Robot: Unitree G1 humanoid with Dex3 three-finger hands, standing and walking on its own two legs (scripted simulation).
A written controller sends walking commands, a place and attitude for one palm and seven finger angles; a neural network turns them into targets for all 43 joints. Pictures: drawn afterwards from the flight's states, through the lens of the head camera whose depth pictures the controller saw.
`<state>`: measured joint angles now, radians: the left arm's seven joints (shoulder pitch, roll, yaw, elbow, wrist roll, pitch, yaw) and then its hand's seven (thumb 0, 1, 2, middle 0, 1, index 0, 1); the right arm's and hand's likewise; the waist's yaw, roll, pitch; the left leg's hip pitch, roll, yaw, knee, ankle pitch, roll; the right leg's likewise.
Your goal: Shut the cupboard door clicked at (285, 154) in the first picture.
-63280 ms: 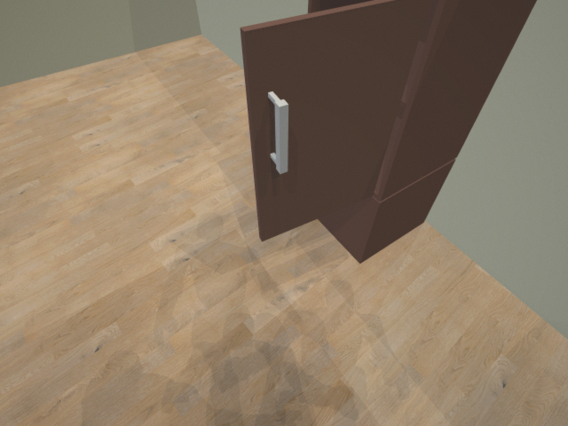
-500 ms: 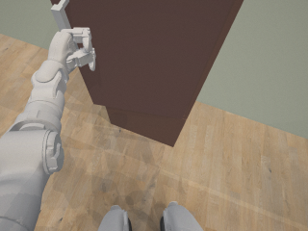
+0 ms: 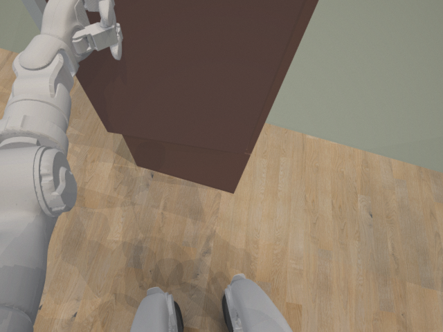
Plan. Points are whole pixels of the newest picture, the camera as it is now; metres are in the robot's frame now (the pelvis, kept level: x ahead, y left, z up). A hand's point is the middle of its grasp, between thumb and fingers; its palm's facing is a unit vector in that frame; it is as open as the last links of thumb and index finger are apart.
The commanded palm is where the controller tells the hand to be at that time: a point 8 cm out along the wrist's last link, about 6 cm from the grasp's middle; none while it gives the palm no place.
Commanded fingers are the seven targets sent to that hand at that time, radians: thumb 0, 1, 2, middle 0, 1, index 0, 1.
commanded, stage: push the door shut along its arc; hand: left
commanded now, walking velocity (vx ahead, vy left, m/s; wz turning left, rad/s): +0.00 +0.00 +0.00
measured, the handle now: (54, 19) +0.62 +0.16 +0.13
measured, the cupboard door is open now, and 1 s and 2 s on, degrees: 8 0 0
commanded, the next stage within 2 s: pull the fist back off the door in 0.26 s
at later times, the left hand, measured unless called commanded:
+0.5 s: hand (126, 13) +0.61 +0.05 +0.14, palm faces -0.03 -0.99 +0.12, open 3.1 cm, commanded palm +0.60 +0.07 +0.13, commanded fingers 0.00 0.90 0.90 -1.30 -1.50 -1.30 -1.50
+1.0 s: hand (135, 39) +0.57 +0.05 +0.12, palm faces +0.04 -1.00 -0.01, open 3.1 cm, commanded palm +0.52 +0.08 +0.13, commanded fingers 0.00 0.90 0.90 -1.30 -1.50 -1.30 -1.50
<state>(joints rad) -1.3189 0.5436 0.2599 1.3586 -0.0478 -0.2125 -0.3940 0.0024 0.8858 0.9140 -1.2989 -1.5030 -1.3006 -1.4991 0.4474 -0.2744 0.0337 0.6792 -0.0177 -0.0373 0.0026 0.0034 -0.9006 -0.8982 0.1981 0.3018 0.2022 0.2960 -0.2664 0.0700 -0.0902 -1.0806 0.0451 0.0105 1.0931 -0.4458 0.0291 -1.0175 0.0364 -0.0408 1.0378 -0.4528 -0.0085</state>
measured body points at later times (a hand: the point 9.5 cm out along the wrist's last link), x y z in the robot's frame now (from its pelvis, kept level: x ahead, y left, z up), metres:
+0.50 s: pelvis +0.00 +0.00 -0.02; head +0.17 +0.02 +0.40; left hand +0.60 +0.11 +0.13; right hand -0.05 -0.26 -0.11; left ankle +0.03 +0.10 -0.66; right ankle +0.01 -0.12 -0.66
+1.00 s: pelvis +0.02 -0.01 +0.02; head +0.15 -0.01 +0.46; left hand +0.56 +0.10 +0.13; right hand -0.04 -0.25 -0.09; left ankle +0.03 +0.10 -0.66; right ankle +0.01 -0.12 -0.66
